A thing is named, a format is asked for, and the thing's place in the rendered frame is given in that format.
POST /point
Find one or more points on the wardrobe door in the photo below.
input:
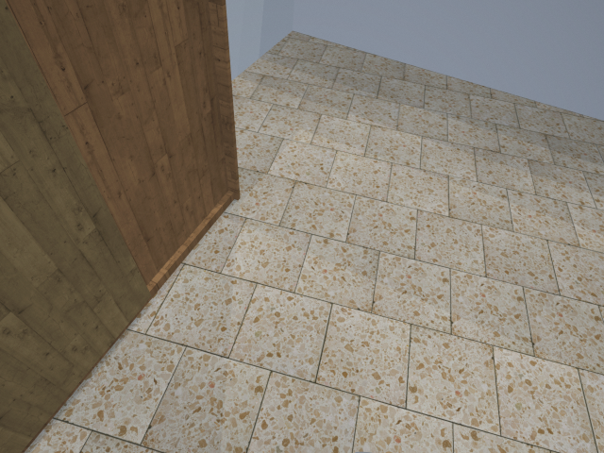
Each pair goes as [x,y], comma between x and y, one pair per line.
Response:
[68,283]
[135,82]

